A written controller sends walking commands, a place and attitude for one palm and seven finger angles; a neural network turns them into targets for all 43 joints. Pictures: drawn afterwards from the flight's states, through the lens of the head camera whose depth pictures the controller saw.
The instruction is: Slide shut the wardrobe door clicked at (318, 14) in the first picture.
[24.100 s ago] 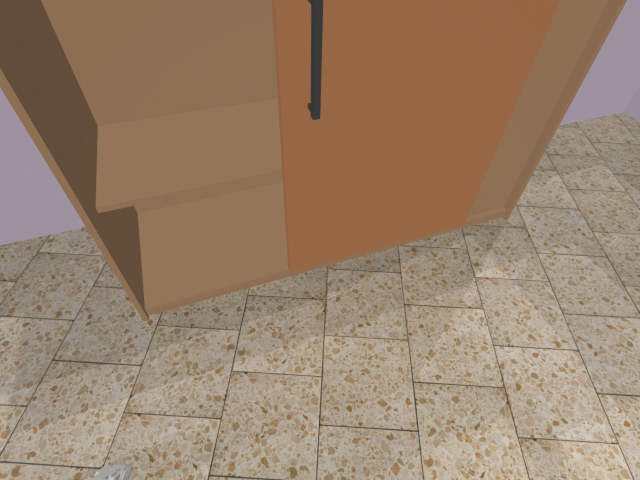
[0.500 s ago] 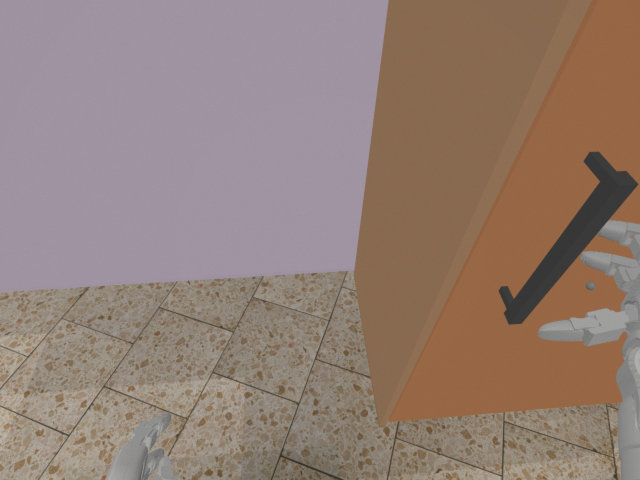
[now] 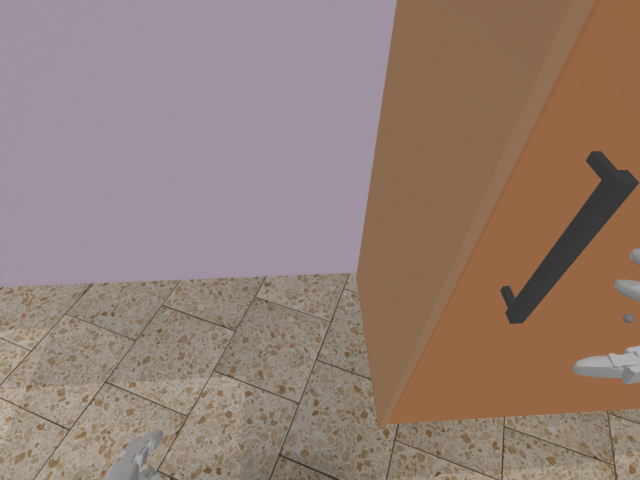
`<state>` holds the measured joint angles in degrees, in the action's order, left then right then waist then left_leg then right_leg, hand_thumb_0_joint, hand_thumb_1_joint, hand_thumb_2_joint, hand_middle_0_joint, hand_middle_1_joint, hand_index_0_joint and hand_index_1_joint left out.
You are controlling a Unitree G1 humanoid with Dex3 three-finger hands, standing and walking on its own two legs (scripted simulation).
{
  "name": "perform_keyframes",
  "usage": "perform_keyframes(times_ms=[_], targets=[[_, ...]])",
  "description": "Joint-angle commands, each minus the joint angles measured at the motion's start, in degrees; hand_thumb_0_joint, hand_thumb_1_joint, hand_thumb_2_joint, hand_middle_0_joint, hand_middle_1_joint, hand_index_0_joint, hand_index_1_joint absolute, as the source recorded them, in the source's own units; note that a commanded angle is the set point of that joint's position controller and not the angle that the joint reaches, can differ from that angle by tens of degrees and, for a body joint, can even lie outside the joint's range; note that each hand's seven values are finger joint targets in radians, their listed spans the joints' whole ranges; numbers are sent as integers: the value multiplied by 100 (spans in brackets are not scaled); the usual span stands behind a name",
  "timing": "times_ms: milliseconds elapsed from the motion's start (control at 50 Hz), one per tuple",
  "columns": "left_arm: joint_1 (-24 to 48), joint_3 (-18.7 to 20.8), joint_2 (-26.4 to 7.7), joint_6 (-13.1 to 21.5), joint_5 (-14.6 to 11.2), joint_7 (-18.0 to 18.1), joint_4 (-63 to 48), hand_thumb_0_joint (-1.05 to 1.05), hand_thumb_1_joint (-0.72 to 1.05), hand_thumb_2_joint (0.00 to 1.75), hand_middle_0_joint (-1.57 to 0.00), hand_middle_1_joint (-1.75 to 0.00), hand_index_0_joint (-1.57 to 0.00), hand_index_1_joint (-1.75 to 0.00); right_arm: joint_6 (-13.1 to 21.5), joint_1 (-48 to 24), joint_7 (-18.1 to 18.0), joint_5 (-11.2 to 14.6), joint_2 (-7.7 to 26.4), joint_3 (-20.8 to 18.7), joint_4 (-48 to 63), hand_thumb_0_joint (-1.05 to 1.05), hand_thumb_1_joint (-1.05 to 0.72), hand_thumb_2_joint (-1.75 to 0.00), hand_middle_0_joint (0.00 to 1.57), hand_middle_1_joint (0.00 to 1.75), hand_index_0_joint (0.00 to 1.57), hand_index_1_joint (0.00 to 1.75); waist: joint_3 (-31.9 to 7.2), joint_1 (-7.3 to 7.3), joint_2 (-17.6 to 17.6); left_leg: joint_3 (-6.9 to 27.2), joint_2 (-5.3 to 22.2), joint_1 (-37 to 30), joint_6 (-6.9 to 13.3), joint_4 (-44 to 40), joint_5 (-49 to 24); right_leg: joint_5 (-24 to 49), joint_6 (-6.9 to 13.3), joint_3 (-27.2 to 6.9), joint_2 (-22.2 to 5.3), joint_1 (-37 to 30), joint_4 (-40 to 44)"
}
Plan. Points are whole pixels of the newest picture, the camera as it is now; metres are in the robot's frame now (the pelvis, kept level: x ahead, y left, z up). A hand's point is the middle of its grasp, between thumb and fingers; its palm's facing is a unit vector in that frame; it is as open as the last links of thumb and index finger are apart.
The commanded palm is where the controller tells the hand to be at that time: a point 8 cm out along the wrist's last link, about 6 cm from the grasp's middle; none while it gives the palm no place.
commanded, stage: slip the hand off the handle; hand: right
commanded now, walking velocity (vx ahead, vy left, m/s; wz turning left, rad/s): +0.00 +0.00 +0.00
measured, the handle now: (550, 250) +0.37 -0.28 +0.11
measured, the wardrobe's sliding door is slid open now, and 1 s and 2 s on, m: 0.00 0.00 0.00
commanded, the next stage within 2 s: draw the hand back to the body in 0.44 s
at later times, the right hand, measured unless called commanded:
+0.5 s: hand out of the picture +0.20 -0.34 +0.10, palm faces +0.44 +0.86 -0.25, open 14.6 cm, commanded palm +0.16 -0.37 +0.11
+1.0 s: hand out of the picture +0.18 -0.32 +0.13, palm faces +0.03 +1.00 -0.05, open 14.7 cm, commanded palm +0.14 -0.35 +0.15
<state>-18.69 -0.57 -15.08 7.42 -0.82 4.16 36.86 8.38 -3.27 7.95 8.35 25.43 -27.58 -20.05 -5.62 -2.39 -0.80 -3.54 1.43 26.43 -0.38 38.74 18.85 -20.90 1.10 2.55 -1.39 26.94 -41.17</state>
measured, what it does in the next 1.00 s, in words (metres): stands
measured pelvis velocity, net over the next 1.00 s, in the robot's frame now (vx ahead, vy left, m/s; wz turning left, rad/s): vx -0.02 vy -0.01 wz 0.00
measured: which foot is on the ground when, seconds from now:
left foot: down 0.00-1.00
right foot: down 0.00-1.00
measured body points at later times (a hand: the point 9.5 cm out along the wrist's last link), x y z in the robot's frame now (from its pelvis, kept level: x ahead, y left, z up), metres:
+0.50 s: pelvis -0.01 +0.02 +0.00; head +0.00 +0.02 +0.45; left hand +0.18 +0.25 -0.08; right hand +0.17 -0.39 +0.12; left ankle +0.01 +0.13 -0.72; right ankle +0.00 -0.10 -0.72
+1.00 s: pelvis -0.02 -0.01 +0.00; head -0.03 -0.02 +0.45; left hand +0.17 +0.22 -0.04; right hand +0.17 -0.37 +0.14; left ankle +0.01 +0.13 -0.72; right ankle +0.00 -0.10 -0.72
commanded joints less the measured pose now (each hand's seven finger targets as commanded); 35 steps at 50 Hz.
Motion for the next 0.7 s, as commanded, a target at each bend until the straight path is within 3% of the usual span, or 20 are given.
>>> perform_keyframes(times_ms=[0, 60, 100, 180, 220, 280, 320, 360, 380, 420, 500, 540, 560, 600, 640, 680], targets=[[509, 296, -831, 380, -13, 77, -891, 0, 90, 90, -20, -30, -20, -30, 356, -1056, -131, 111, 1892, -758, 1651, 0, 55, -20, 25, 115, 25, 115, -951, -149, -463, 88, -225, -440, 163, -407, -895, 1394, -49, -355, 118, -515, 640], [557, 279, -800, 491, -4, 139, -866, 0, 90, 90, -20, -30, -20, -30, 461, -1068, -52, 124, 1623, -463, 1952, 0, 55, -20, 25, 115, 25, 115, -918, -88, -748, 68, -236, -275, 182, -373, -742, 1262, -84, -415, 115, -686, 637], [581, 256, -805, 534, -15, 189, -837, 0, 90, 90, -20, -30, -20, -30, 425, -934, 15, 200, 1579, -430, 1874, 0, 55, -20, 25, 115, 25, 115, -795, -42, -484, 84, -228, -233, 160, -439, -576, 993, -42, -423, 129, -576, 628], [623, 227, -826, 595, -47, 259, -803, 0, 90, 90, -20, -30, -20, -30, 249, -606, 143, 308, 1822, -699, 1635, 0, 55, -20, 25, 115, 25, 115, -637, -125, -345, 128, -181, -307, 151, -532, -421, 784, -13, -397, 155, -380, 614], [686, 217, -795, 631, -59, 258, -849, 0, 90, 90, -20, -30, -20, -30, 206, -504, 219, 345, 1807, -721, 1760, 0, 55, -20, 25, 115, 25, 115, -762, -188, -463, 121, -163, -396, 155, -487, -532, 894, -16, -379, 168, -405, 595], [678, 203, -815, 655, -58, 274, -845, 0, 90, 90, -20, -30, -20, -30, 186, -429, 290, 421, 1999, -928, 1663, 0, 55, -20, 25, 115, 25, 115, -611, -164, -250, 189, -153, -383, 131, -546, -438, 822, 5, -350, 166, -235, 501], [731, 205, -785, 707, -59, 251, -909, 0, 90, 90, -20, -30, -20, -30, 241, -267, 381, 459, 1834, -832, 1879, 0, 55, -20, 25, 115, 25, 115, -777, -226, -500, 170, -153, -428, 150, -458, -616, 968, 0, -340, 189, -345, 473], [694, 216, -799, 743, -53, 244, -928, 0, 90, 90, -20, -30, -20, -30, 271, 24, 441, 492, 1875, -905, 1996, 0, 55, -20, 25, 115, 25, 115, -808, -249, -520, 145, -170, -435, 156, -407, -762, 1092, -3, -333, 193, -378, 438], [673, 217, -811, 752, -41, 243, -934, 0, 90, 90, -20, -30, -20, -30, 258, 130, 467, 537, 1904, -963, 1990, 0, 55, -20, 25, 115, 25, 115, -776, -232, -333, 180, -162, -464, 140, -432, -735, 1068, 6, -324, 181, -286, 389], [682, 214, -809, 783, -59, 240, -932, 0, 90, 90, -20, -30, -20, -30, 236, 263, 536, 624, 1851, -1006, 1989, 0, 55, -20, 25, 115, 25, 115, -665, -227, -304, 162, -160, -402, 134, -418, -732, 1050, 0, -335, 187, -233, 379], [708, 241, -821, 856, -48, 271, -910, 0, 90, 90, -20, -30, -20, -30, 278, 53, 598, 692, 1921, -1040, 2268, 0, 55, -20, 25, 115, 25, 115, -757, -212, -441, 223, -135, -374, 133, -414, -646, 1014, 4, -332, 195, -223, 293], [687, 225, -825, 893, -57, 296, -859, 0, 90, 90, -20, -30, -20, -30, 280, 24, 603, 682, 1863, -981, 2114, 0, 55, -20, 25, 115, 25, 115, -576, -165, -392, 189, -143, -234, 138, -403, -495, 894, -1, -363, 196, -171, 292], [694, 173, -928, 987, -176, 364, -849, 0, 90, 90, -20, -30, -20, -30, 248, -85, 1259, 1230, 1508, -572, 1984, 0, 55, -20, 25, 115, 25, 115, -690, 95, -485, 283, -140, -486, 162, -467, -567, 818, -3, -398, 164, -339, 284], [762, 171, -942, 1092, -199, 463, -883, 0, 90, 90, -20, -30, -20, -30, 205, -357, 1853, 1475, 2089, -956, 2237, 0, 55, -20, 25, 115, 25, 115, -1003, -44, -518, 474, -95, -833, 171, -490, -803, 982, 36, -408, 139, -323, 159], [789, 117, -933, 1209, -209, 504, -915, 0, 90, 90, -20, -30, -20, -30, 108, -440, 2281, 1625, 2186, -972, 2138, 0, 55, -20, 25, 115, 25, 115, -873, -54, -508, 478, -111, -903, 186, -496, -940, 1089, 38, -459, 118, -359, 192], [804, 91, -981, 1276, -199, 467, -969, 0, 90, 90, -20, -30, -20, -30, 2, -126, 2668, 1778, 2442, -1258, 1799, 0, 55, -20, 25, 115, 25, 115, -750, -122, -427, 603, -95, -1026, 196, -535, -999, 1188, 36, -496, 97, -212, 136]])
